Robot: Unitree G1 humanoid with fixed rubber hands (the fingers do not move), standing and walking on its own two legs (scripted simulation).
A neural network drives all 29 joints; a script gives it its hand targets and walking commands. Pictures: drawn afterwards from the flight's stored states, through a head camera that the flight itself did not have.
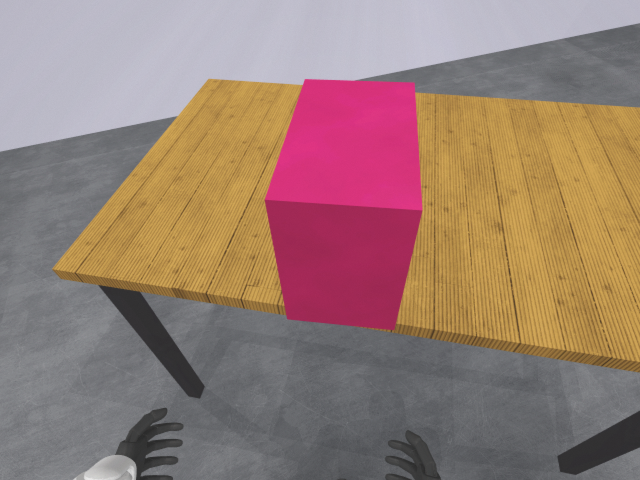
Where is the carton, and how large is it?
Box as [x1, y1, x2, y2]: [265, 79, 422, 329]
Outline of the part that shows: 305,79 265,197 266,209 287,318 393,329 422,210 414,83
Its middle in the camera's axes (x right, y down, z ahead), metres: +0.04 -0.06 +0.59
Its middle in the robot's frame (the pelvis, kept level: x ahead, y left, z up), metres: +0.51 -0.02 +0.06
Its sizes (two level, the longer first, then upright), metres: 0.279 0.168 0.255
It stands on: a table, 0.71 m high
